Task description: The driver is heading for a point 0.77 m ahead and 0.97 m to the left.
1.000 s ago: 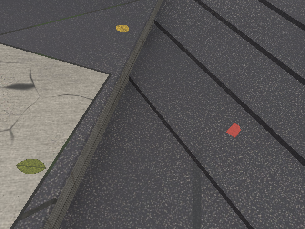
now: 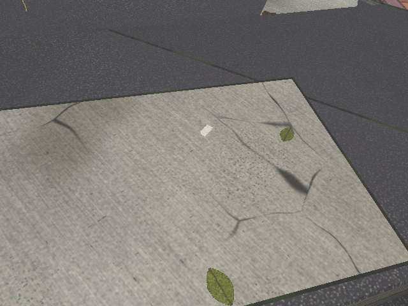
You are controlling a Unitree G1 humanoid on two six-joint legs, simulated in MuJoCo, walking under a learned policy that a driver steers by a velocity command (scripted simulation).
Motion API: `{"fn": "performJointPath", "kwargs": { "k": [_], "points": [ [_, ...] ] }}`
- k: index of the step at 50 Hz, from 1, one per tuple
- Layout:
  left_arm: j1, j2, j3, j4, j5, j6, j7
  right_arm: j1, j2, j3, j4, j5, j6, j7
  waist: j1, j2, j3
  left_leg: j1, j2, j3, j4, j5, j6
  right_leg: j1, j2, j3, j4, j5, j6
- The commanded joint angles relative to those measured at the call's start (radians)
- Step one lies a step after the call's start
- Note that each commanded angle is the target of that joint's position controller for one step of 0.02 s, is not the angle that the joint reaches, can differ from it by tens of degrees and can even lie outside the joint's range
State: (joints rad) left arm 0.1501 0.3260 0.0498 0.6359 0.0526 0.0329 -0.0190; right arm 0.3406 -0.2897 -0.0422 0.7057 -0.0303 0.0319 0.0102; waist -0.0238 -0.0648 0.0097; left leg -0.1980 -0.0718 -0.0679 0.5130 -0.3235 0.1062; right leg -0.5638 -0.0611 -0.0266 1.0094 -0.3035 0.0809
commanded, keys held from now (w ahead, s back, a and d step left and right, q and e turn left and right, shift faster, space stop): w+q+shift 1.00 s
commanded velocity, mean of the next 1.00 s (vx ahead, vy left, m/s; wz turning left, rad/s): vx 0.92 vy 0.00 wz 1.00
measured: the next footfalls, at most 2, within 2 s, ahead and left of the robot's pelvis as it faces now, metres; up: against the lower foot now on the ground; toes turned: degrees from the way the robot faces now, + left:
right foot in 0.26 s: +0.22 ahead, -0.10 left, +0.00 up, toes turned +14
left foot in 0.62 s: +0.40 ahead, +0.25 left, +0.18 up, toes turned +36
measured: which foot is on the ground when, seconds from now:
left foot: down 0.00-0.26, up 0.28-0.60, down 0.62-1.00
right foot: up 0.00-0.24, down 0.26-0.64, up 0.66-1.00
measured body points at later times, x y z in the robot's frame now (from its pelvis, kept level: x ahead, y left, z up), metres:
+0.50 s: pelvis +0.23 +0.05 +0.00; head +0.26 +0.06 +0.44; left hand +0.07 +0.25 -0.14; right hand +0.59 +0.04 +0.00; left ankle +0.23 +0.18 -0.41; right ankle +0.18 -0.11 -0.74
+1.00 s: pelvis +0.57 +0.34 +0.16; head +0.60 +0.38 +0.61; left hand +0.64 +0.70 +0.17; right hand +0.79 +0.12 +0.06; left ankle +0.37 +0.23 -0.55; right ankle +0.79 +0.38 -0.54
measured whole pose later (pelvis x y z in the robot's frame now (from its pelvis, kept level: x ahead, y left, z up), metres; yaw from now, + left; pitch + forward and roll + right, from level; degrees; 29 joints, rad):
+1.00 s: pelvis +0.57 +0.34 +0.16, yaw +56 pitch +6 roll +0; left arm -0.15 0.22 -0.05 0.42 0.02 -0.05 -0.01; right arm 0.51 -0.35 -0.09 0.83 0.00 -0.10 0.00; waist -0.13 0.01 -0.02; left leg 0.05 -0.16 -0.34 0.38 -0.41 0.16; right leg -0.68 -0.03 0.05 0.65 -0.12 0.01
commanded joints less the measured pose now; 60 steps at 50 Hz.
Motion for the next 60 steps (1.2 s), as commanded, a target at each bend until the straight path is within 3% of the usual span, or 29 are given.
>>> {"fn": "performJointPath", "kwargs": {
  "k": [1,8,10,12,13,14,15,17,22,24,27,28,29,31,32,33,34,37,40,43,46,49,50,51,52,53,54,56,60],
  "points": [
    [-0.062,0.083,0.025,-0.071,-0.001,-0.022,-0.005,-0.061,-0.175,-0.048,-0.084,0.004,-0.060,-0.006,0.016,0.166,0.036,0.067,0.179,-0.360,-0.337,-0.031,0.155,-0.156,0.018,0.001,0.028,0.089,0.003],
    [-0.142,0.006,-0.015,-0.135,-0.028,-0.030,0.015,-0.057,-0.150,-0.054,-0.105,-0.002,-0.074,-0.020,0.015,0.199,0.008,0.027,0.149,-0.373,-0.202,0.412,0.169,0.034,0.076,-0.019,-0.197,-0.027,-0.032],
    [0.014,0.046,0.002,-0.120,-0.037,-0.037,0.048,-0.158,-0.158,-0.055,-0.132,0.004,-0.093,-0.013,0.123,0.226,-0.086,0.007,0.147,-0.406,-0.076,0.856,0.133,0.292,0.101,0.012,-0.337,-0.016,-0.067],
    [0.375,0.098,0.040,-0.020,-0.030,-0.059,0.082,-0.289,-0.139,-0.057,-0.159,0.036,-0.114,0.010,0.313,0.084,-0.198,-0.166,0.037,-0.297,0.376,0.924,0.072,0.731,0.072,-0.012,-0.585,0.117,-0.072],
    [0.494,0.150,0.056,0.038,-0.002,-0.067,0.093,-0.360,-0.002,-0.021,-0.213,0.038,-0.135,0.008,0.313,-0.114,-0.162,-0.477,-0.064,-0.188,0.710,0.347,0.036,0.914,-0.120,0.194,-0.680,-0.049,-0.064],
    [0.401,0.104,0.023,0.017,0.030,-0.065,0.081,-0.363,0.129,0.021,-0.255,0.032,-0.142,-0.004,0.203,-0.216,-0.099,-0.777,-0.137,-0.182,0.983,-0.101,0.025,0.927,-0.292,0.508,-0.693,0.171,-0.072],
    [0.162,0.138,0.038,-0.055,0.050,-0.062,0.073,-0.149,0.052,0.011,-0.246,0.027,-0.118,-0.002,0.030,-0.274,-0.198,-0.840,-0.059,-0.131,1.177,-0.055,0.010,0.811,-0.419,0.796,-0.765,-0.216,-0.208],
    [0.095,-0.023,0.002,-0.031,0.016,-0.081,0.055,-0.291,0.012,0.007,-0.255,-0.047,-0.074,0.001,0.020,-0.001,0.014,-0.948,0.034,-0.049,1.537,-0.025,-0.010,0.533,-0.364,0.526,-0.803,-0.400,-0.272],
    [0.290,-0.052,-0.006,0.231,0.022,-0.153,0.009,-0.556,0.139,0.046,-0.400,0.001,-0.017,-0.045,-0.010,0.021,0.164,-1.259,0.056,-0.059,1.918,-0.234,0.058,0.427,-0.320,0.085,-0.935,-0.176,-0.158],
    [0.285,-0.076,-0.015,0.292,0.014,-0.146,-0.002,-0.686,0.174,0.073,-0.457,0.009,-0.019,-0.041,-0.037,0.087,0.232,-1.154,0.080,0.031,1.570,-0.207,0.081,0.278,-0.193,-0.131,-1.013,-0.089,-0.083],
    [0.247,-0.018,-0.009,0.266,-0.030,-0.119,0.042,-0.626,0.149,0.083,-0.428,-0.001,0.000,0.014,-0.040,0.061,0.084,-0.580,0.071,0.298,1.063,-0.149,0.070,0.155,-0.102,-0.333,-1.138,0.559,-0.157],
    [0.291,0.065,0.001,0.233,-0.049,-0.119,0.061,-0.534,0.105,0.061,-0.389,-0.010,-0.005,0.026,-0.057,0.031,-0.047,-0.398,-0.014,0.374,1.047,-0.170,0.067,0.280,-0.145,-0.323,-0.968,1.437,-0.177],
    [0.310,0.215,0.041,0.210,-0.048,-0.114,0.071,-0.417,0.087,0.046,-0.359,-0.003,0.009,0.028,-0.101,-0.066,-0.196,-0.362,-0.046,0.347,0.949,-0.254,0.063,0.482,-0.201,-0.298,-0.802,1.812,-0.202],
    [0.236,0.330,0.099,0.124,-0.066,-0.097,0.037,-0.080,-0.040,-0.004,-0.255,0.017,0.008,0.021,-0.193,-0.142,-0.448,-0.130,-0.136,0.178,0.704,-0.379,0.107,0.651,-0.280,-0.221,-0.230,2.019,-0.228],
    [0.226,0.258,0.094,0.066,-0.056,-0.117,0.005,-0.066,-0.165,-0.052,-0.263,0.026,-0.005,0.022,-0.178,-0.067,-0.472,0.054,-0.098,-0.157,0.441,-0.511,0.164,0.440,-0.220,-0.165,0.189,1.392,-0.182],
    [0.062,0.094,0.063,-0.060,-0.037,-0.145,-0.061,-0.134,-0.242,-0.086,-0.230,0.040,0.000,0.006,-0.138,0.339,-0.397,0.204,0.082,-0.806,-0.017,-0.626,0.305,-0.154,0.109,-0.073,0.679,0.187,-0.107],
    [-0.076,-0.002,0.037,-0.154,0.018,-0.179,-0.067,-0.118,-0.227,-0.095,-0.223,0.020,0.003,-0.008,-0.139,0.209,-0.363,0.254,0.154,-0.989,-0.110,-0.448,0.322,-0.414,0.122,0.130,1.092,0.132,-0.123],
    [-0.116,-0.166,-0.063,-0.231,0.022,-0.156,-0.008,0.008,-0.140,-0.075,-0.003,0.010,-0.078,-0.037,-0.018,0.004,-0.056,-0.005,0.095,-0.686,-0.051,0.025,0.242,-0.516,0.031,0.152,1.053,-0.038,-0.116],
    [-0.011,-0.077,-0.059,-0.193,0.024,-0.100,0.005,-0.030,-0.046,-0.028,0.005,0.007,-0.122,-0.026,0.076,-0.004,0.039,-0.174,0.037,-0.479,-0.118,0.081,0.205,-0.433,-0.001,0.123,0.709,-0.243,-0.098],
    [-0.213,0.010,-0.050,-0.270,-0.001,-0.075,0.008,-0.043,-0.109,-0.040,0.010,0.015,-0.152,-0.023,0.042,-0.024,0.133,-0.316,-0.003,-0.383,-0.343,0.221,0.197,-0.184,-0.028,0.023,0.090,-0.058,-0.062],
    [-0.150,-0.050,-0.070,-0.223,-0.021,-0.072,-0.018,-0.047,-0.178,-0.064,0.016,0.034,-0.153,-0.014,0.047,0.077,-0.043,-0.314,0.000,-0.311,-0.373,0.422,0.154,0.305,0.033,0.000,-0.211,0.326,-0.073],
    [-0.054,0.044,-0.027,-0.169,-0.050,-0.071,0.021,-0.001,-0.225,-0.087,0.024,0.035,-0.152,-0.007,0.090,0.129,-0.146,-0.066,0.026,-0.345,-0.080,0.852,0.075,0.474,0.098,0.014,-0.394,0.193,-0.068],
    [0.077,0.091,0.000,-0.142,-0.055,-0.077,0.040,-0.030,-0.249,-0.095,0.018,0.025,-0.152,0.004,0.175,0.127,-0.204,-0.056,0.024,-0.345,0.140,0.903,0.047,0.611,0.082,0.020,-0.457,0.162,-0.074],
    [0.262,0.144,0.038,-0.088,-0.038,-0.086,0.062,-0.057,-0.205,-0.087,-0.003,0.019,-0.158,0.009,0.242,0.088,-0.286,-0.163,-0.001,-0.313,0.399,0.751,0.026,0.831,0.012,0.055,-0.433,0.082,-0.096],
    [0.376,0.163,0.048,-0.051,-0.001,-0.099,0.070,-0.049,-0.037,-0.044,-0.035,-0.003,-0.157,0.002,0.218,-0.087,-0.311,-0.388,-0.053,-0.235,0.695,-0.116,0.030,1.020,-0.203,0.240,-0.399,-0.073,-0.117],
    [0.285,0.224,0.054,-0.080,0.037,-0.101,0.057,0.061,-0.014,-0.019,-0.087,0.053,-0.145,-0.010,0.116,-0.308,-0.426,-0.598,-0.080,-0.113,0.943,-0.180,-0.007,1.092,-0.428,0.776,-0.594,-0.121,-0.215],
    [0.159,0.128,0.053,-0.106,0.025,-0.097,0.045,0.005,-0.099,-0.029,-0.065,0.023,-0.124,-0.021,0.108,-0.155,-0.320,-0.662,0.016,-0.061,1.000,-0.027,0.001,0.922,-0.397,0.785,-0.676,-0.274,-0.260],
    [0.116,0.008,0.019,-0.066,0.010,-0.107,0.032,-0.130,-0.109,-0.034,-0.069,-0.009,-0.098,0.007,0.093,0.049,-0.104,-0.645,0.085,-0.039,0.969,0.063,-0.005,0.653,-0.317,0.508,-0.702,-0.176,-0.247],
    [0.245,-0.013,0.008,0.090,-0.019,-0.144,0.015,-0.237,-0.009,0.003,-0.162,-0.013,-0.054,0.056,0.030,-0.007,0.045,-0.709,0.142,-0.044,0.883,0.029,-0.004,0.508,-0.265,0.188,-0.745,0.301,-0.168]
  ]
}}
